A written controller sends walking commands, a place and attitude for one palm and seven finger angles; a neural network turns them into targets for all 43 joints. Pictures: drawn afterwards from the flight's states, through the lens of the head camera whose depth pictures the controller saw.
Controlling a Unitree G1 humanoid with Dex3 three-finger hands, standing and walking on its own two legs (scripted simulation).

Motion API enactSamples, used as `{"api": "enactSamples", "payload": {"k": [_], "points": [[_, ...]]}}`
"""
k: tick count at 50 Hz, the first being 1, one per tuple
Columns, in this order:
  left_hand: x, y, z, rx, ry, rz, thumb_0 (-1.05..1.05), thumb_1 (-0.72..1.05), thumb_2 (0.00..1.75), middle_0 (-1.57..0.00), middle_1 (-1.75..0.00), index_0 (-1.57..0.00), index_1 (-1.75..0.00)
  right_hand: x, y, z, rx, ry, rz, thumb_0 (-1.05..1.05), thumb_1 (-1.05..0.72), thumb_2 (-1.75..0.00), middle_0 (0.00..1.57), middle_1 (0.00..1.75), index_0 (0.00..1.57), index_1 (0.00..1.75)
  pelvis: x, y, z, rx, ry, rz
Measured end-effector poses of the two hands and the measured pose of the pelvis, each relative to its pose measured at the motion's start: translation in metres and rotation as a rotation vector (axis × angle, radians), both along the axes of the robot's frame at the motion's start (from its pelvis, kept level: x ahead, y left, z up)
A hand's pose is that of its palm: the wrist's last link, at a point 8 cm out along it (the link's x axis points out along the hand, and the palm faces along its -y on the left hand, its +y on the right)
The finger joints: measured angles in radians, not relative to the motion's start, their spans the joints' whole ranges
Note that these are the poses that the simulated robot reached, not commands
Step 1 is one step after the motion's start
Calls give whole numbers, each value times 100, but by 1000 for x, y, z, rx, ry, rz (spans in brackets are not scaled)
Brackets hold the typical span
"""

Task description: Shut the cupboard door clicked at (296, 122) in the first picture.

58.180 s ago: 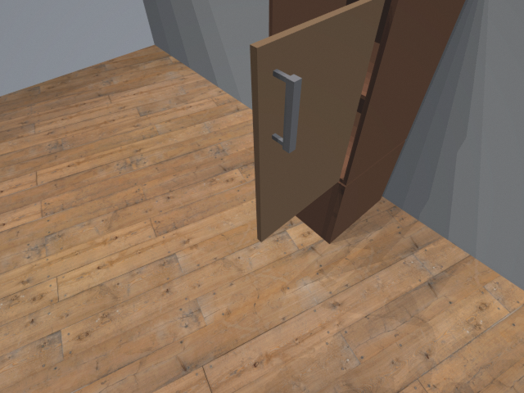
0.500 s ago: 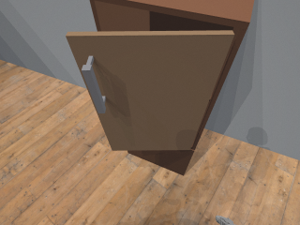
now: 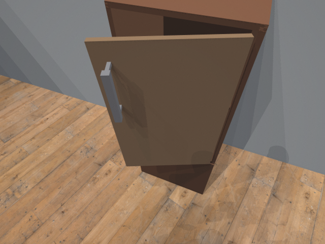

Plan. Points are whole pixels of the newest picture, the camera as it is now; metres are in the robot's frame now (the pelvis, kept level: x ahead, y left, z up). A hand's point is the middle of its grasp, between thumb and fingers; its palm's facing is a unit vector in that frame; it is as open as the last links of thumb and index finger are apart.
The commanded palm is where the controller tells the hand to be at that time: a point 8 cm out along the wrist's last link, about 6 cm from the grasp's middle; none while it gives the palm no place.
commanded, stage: come to a stop and stand still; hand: left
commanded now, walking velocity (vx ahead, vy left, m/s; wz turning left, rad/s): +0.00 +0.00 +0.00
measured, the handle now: (113, 94) +0.45 +0.16 +0.12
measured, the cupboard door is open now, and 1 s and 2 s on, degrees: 24 24 24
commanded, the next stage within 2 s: look again from close up in 0.44 s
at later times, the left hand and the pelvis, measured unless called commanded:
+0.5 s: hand out of the picture +0.00 +0.24 -0.16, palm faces -0.06 -0.97 -0.24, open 7.4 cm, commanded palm none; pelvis -0.02 +0.05 +0.01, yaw -3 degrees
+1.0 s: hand out of the picture +0.03 +0.20 -0.16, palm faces -0.04 -0.98 -0.20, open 7.4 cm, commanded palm none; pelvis +0.00 +0.02 +0.01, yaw -2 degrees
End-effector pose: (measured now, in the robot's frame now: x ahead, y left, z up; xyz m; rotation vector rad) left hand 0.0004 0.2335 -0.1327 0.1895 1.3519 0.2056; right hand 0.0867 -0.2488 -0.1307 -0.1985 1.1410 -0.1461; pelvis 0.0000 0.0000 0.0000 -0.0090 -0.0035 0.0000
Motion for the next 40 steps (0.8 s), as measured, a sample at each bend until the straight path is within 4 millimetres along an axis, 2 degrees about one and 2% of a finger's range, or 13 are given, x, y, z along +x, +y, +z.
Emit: {"api": "enactSamples", "payload": {"k": [7, 16, 24, 31, 40], "points": [[14, 34, 5, 7, -81, -48, 1, 90, 90, -21, -30, -20, -30, -30, 52, -1, 56, -12, -4, 0, -92, -90, 20, 30, 20, 30, -16, 27, 2, 3, -29, -24], [15, 59, 12, 11, -79, -100, 1, 90, 90, -20, -30, -20, -30, -74, 61, 2, 38, 69, -31, 0, -93, -90, 20, 30, 21, 30, -27, 46, 8, 13, -2, -38], [0, 57, 7, -11, -3, -99, 1, 90, 90, -20, -30, -20, -30, -106, 61, 1, 29, 182, -62, 1, -91, -90, 20, 30, 20, 30, -22, 49, 11, 16, 3, -45], [-4, 42, 2, -43, 45, -93, 1, 90, 90, -20, -30, -20, -30, -108, 61, 1, 32, 217, -76, 1, -90, -90, 20, 30, 20, 30, -15, 44, 12, 17, 1, -48], [7, 22, -1, -63, 35, -81, 1, 90, 90, -20, -30, -20, -30, -86, 54, 0, 34, 191, -71, 1, -91, -90, 20, 30, 20, 30, -6, 33, 12, 17, -4, -45]]}}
